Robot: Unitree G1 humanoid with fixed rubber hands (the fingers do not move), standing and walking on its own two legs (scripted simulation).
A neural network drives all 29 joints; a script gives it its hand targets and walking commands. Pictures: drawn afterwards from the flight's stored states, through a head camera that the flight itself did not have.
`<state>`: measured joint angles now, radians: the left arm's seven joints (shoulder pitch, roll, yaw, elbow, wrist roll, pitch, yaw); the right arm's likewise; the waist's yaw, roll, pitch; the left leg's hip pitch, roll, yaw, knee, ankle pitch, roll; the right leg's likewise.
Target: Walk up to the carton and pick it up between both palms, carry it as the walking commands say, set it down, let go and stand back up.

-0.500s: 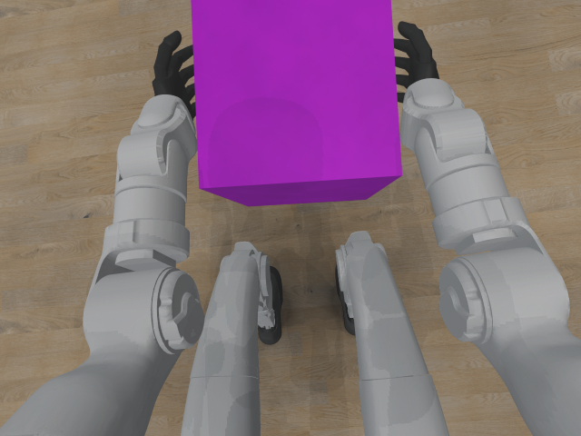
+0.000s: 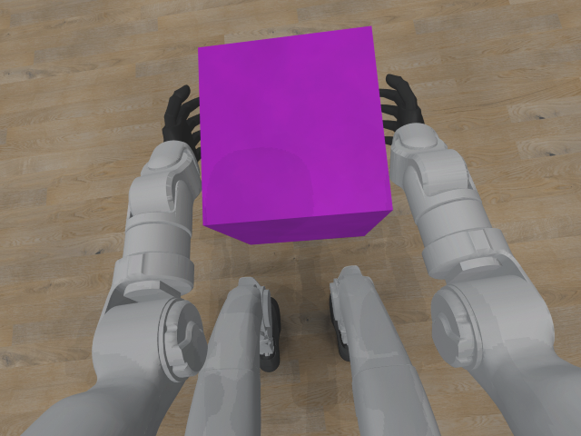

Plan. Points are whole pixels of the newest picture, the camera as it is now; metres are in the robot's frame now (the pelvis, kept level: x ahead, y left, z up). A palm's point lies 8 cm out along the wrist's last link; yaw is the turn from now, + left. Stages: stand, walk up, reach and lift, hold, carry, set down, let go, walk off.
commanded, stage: reach and lift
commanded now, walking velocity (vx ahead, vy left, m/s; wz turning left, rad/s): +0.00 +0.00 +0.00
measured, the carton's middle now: (297, 160) +0.46 +0.02 -0.08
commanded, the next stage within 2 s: none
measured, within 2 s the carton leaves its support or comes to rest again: neither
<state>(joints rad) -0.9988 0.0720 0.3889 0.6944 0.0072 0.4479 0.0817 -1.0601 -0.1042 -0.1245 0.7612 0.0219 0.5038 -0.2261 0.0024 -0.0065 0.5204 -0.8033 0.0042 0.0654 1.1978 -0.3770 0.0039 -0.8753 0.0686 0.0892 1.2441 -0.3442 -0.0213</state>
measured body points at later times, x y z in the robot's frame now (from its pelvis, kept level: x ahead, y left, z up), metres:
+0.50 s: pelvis +0.07 +0.00 +0.07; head +0.11 -0.02 +0.51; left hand +0.45 +0.17 +0.09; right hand +0.47 -0.12 +0.08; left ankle +0.14 +0.14 -0.62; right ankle +0.16 -0.08 -0.62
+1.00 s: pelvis +0.13 +0.02 +0.11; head +0.08 +0.01 +0.56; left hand +0.45 +0.17 +0.15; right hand +0.45 -0.12 +0.14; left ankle +0.14 +0.14 -0.62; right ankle +0.16 -0.08 -0.62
